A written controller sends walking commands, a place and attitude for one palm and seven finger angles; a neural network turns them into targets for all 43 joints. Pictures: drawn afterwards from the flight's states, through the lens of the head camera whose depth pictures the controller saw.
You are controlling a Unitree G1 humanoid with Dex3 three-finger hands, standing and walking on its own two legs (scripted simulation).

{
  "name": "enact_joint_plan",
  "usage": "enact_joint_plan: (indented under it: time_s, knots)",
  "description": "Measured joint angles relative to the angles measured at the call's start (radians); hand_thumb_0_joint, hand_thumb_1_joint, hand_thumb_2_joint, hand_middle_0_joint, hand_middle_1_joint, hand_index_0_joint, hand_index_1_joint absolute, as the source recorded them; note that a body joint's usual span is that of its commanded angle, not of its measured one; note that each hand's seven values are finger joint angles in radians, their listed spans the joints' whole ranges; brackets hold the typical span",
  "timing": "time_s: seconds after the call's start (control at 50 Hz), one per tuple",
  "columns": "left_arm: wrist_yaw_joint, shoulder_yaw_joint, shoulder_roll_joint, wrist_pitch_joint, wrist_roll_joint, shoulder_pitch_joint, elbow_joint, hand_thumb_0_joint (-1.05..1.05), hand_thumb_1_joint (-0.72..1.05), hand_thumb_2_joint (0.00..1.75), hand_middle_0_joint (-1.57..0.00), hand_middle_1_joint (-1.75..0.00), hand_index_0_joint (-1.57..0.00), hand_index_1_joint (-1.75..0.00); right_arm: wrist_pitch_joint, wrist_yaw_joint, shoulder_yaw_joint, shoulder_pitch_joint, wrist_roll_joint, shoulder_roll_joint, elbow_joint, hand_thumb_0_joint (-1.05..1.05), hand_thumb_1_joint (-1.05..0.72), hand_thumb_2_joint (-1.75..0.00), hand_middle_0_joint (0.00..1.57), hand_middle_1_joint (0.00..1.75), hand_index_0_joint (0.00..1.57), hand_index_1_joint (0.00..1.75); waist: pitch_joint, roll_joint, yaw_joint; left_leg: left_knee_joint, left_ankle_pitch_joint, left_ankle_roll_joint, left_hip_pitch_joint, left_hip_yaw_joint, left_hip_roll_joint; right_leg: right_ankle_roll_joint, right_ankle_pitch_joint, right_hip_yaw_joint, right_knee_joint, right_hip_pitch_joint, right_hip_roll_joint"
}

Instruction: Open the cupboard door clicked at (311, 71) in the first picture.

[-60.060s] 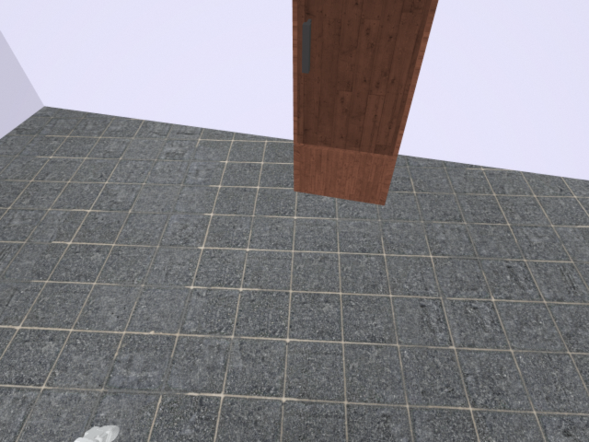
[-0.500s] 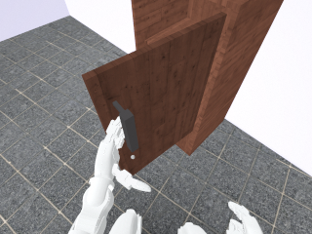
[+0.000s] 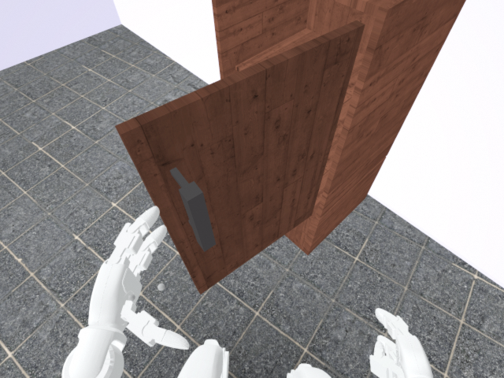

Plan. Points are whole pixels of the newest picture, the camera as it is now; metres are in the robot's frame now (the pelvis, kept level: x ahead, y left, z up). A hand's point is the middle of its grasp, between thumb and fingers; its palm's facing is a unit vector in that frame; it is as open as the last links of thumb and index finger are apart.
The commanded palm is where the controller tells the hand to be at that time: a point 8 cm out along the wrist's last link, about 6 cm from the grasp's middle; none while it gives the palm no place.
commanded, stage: slide the hand sideways off the handle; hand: left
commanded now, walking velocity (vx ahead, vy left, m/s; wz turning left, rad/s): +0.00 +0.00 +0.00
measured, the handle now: (192, 211) +0.36 +0.12 +0.06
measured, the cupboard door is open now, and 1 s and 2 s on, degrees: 83 83 83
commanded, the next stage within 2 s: draw the hand back to the body in 0.20 s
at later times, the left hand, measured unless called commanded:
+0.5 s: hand (116, 295) +0.22 +0.19 +0.08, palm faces -0.03 -1.00 -0.05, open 16.3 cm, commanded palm +0.19 +0.25 +0.09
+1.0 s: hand (31, 293) +0.20 +0.25 +0.15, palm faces +0.23 -0.92 -0.32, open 14.9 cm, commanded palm +0.17 +0.29 +0.17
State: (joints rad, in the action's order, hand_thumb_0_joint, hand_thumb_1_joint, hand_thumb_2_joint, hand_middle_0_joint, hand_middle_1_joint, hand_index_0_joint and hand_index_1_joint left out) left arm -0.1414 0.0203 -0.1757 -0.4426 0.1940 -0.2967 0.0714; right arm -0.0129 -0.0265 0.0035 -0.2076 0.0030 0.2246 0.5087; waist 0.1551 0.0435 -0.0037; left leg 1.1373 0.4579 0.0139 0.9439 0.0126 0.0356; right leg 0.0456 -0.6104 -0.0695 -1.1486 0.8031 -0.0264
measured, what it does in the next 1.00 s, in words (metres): rises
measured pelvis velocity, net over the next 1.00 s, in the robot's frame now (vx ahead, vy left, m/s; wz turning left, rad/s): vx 0.01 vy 0.03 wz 0.00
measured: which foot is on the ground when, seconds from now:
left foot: down 0.00-1.00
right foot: down 0.00-1.00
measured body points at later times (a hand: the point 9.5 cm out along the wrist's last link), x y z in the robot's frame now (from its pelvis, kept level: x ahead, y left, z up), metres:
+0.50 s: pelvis -0.01 +0.02 +0.00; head +0.04 +0.01 +0.45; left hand +0.21 +0.24 +0.08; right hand +0.17 -0.21 -0.08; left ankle +0.05 +0.13 -0.65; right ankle -0.03 -0.09 -0.65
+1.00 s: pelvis +0.01 +0.03 +0.06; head +0.01 +0.02 +0.51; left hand +0.18 +0.29 +0.17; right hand +0.20 -0.18 -0.01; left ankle +0.05 +0.13 -0.65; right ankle -0.03 -0.09 -0.65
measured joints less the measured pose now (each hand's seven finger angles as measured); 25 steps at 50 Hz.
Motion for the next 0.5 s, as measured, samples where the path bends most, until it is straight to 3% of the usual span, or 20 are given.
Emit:
enact_joint_plan:
  time_s: [0.12,0.24,0.34,0.5]
  knots:
    - [-0.068,0.069,-0.024,-0.008,0.055,-0.053,-0.028,-0.01,-0.50,0.30,-0.16,-0.30,-0.17,-0.31,-0.017,-0.014,0.007,-0.006,0.005,0.009,0.008,0.01,-0.90,-0.90,0.20,0.30,0.20,0.30,0.010,0.003,0.004,0.020,0.007,0.004,0.018,0.009,0.000,0.002,-0.009,-0.008,-0.017,0.013,-0.001]
    - [-0.121,0.084,-0.039,-0.007,0.087,-0.084,-0.050,-0.01,-0.50,0.30,-0.15,-0.30,-0.16,-0.31,-0.039,-0.027,0.009,-0.010,0.008,0.017,0.008,0.02,-0.90,-0.90,0.20,0.30,0.20,0.30,0.015,0.011,0.008,0.047,0.013,0.000,0.044,0.015,0.000,-0.001,-0.013,-0.014,-0.036,0.032,-0.002]
    - [-0.119,0.069,-0.036,0.008,0.087,-0.062,-0.065,-0.01,-0.50,0.30,-0.15,-0.30,-0.15,-0.31,-0.058,-0.034,0.005,-0.008,0.009,0.013,0.009,0.02,-0.90,-0.90,0.20,0.30,0.20,0.30,0.013,0.012,0.009,0.071,0.017,-0.008,0.066,0.016,0.001,-0.006,-0.014,-0.015,-0.054,0.051,-0.002]
    - [-0.075,0.096,-0.066,0.104,0.084,-0.101,-0.185,-0.01,-0.50,0.30,-0.15,-0.30,-0.15,-0.30,-0.045,-0.041,-0.014,-0.030,0.025,-0.020,-0.003,0.02,-0.90,-0.90,0.20,0.30,0.20,0.30,0.000,0.014,0.000,0.003,-0.004,-0.020,-0.022,0.007,0.001,-0.019,0.022,-0.005,0.030,-0.038,-0.003]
